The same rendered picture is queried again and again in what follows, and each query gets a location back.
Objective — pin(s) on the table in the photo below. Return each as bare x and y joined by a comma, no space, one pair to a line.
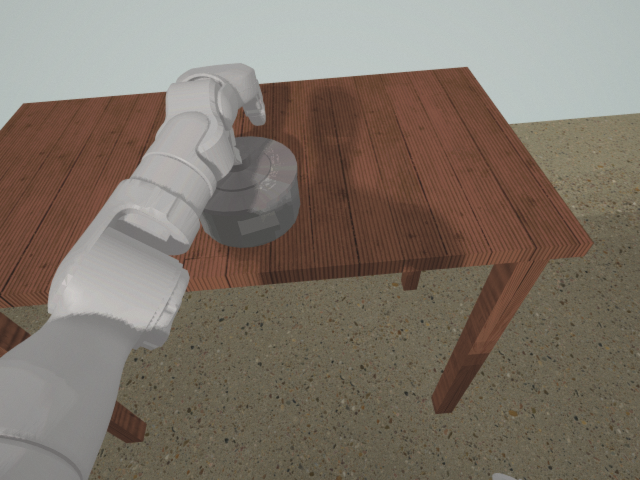
397,173

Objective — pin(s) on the left robot hand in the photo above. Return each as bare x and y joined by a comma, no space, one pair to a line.
243,81

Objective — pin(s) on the left robot forearm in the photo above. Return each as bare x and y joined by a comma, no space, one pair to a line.
161,203

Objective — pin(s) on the lid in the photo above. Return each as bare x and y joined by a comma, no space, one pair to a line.
270,177

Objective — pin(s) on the robot left upper arm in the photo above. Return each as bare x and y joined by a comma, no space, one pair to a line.
58,388

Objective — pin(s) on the pot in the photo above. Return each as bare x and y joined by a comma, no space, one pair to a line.
257,228

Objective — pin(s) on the knob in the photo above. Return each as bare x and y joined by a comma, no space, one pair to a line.
245,156

